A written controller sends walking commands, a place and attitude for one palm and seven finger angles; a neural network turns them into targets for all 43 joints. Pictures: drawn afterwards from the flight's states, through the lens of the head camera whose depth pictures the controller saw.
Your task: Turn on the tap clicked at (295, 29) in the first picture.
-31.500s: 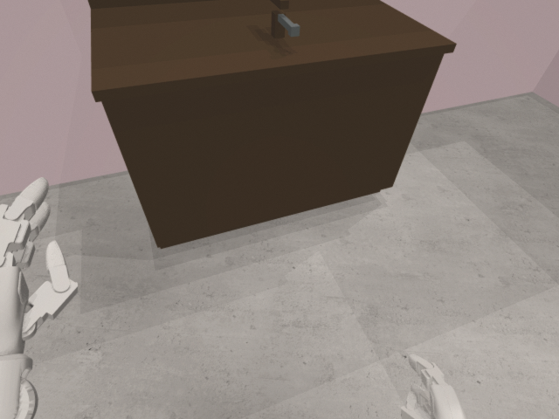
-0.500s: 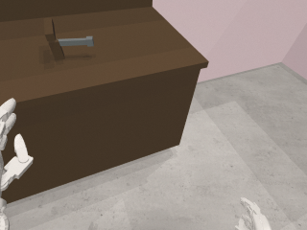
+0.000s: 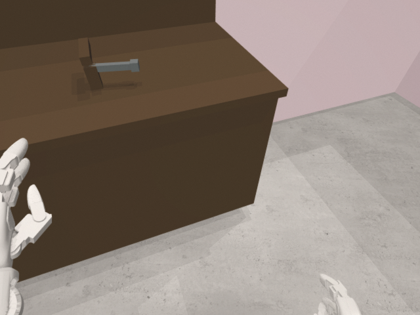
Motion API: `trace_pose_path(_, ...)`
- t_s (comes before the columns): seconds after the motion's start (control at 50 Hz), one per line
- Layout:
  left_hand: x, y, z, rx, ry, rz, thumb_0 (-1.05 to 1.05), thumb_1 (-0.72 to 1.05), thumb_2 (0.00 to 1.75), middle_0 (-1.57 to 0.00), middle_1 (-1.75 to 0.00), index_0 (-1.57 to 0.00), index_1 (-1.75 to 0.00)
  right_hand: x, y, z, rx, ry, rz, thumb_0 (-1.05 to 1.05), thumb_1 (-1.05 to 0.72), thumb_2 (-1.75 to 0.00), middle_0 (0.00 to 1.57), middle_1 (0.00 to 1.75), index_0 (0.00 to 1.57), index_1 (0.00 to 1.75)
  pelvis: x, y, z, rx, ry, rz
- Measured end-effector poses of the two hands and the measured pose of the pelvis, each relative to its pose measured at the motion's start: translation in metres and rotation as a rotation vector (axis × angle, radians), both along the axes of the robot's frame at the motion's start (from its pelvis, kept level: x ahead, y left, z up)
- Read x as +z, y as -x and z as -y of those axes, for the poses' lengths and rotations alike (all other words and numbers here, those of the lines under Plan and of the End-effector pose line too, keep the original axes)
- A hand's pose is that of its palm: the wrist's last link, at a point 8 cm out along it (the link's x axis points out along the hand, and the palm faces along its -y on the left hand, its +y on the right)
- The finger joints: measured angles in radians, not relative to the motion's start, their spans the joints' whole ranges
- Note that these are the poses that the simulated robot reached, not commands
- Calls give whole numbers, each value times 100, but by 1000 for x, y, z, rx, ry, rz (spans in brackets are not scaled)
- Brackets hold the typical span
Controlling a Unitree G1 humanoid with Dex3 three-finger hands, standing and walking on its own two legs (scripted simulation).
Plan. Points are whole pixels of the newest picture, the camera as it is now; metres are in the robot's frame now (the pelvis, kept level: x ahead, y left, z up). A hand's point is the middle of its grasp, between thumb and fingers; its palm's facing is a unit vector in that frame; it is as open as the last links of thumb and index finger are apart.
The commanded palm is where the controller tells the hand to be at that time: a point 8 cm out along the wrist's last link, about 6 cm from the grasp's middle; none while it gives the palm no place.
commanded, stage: stand and check the lever's angle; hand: left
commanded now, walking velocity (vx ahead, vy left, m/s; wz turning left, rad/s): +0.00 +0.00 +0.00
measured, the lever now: (134, 65) +0.78 +0.28 +0.10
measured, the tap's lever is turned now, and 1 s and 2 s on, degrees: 78 78 78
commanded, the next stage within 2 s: stand and wait in 0.14 s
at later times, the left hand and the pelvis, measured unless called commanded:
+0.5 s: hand (48, 206) +0.23 +0.25 +0.16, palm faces +0.39 -0.84 -0.37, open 7.4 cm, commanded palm +0.17 +0.29 +0.18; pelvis +0.01 +0.01 +0.01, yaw +0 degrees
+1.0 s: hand (52, 207) +0.23 +0.25 +0.16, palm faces +0.38 -0.84 -0.38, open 7.4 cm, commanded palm +0.17 +0.29 +0.18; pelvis +0.01 +0.01 +0.01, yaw +0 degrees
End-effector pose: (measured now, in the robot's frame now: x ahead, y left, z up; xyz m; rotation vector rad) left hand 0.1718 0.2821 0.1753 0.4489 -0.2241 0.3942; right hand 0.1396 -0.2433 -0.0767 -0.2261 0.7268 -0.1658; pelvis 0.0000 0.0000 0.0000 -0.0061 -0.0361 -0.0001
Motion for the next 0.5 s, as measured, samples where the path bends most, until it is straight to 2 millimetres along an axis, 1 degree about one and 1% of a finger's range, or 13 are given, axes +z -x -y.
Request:
trace_pose_path(0.08,-3,-4,-6,12,16,-3,1,89,90,-21,-30,-21,-30,4,-9,-7,25,4,4,1,-91,-90,20,30,20,30,2,-2,-4,0,3,-8)
trace_pose_path(0.32,-3,-17,-7,-28,17,-26,1,89,90,-21,-30,-21,-30,12,-39,-35,65,-31,44,1,-91,-90,20,30,21,30,5,-8,-11,-5,7,-31)
trace_pose_path(0.4,-3,-19,-9,-23,18,-31,1,89,90,-21,-30,-21,-30,12,-44,-39,74,-32,43,1,-91,-90,20,30,21,30,6,-10,-13,-4,7,-36)
trace_pose_path(0.5,-3,-21,-11,-15,21,-35,1,89,90,-21,-30,-21,-30,11,-47,-39,75,-27,31,1,-91,-90,20,30,21,30,6,-13,-14,-4,8,-41)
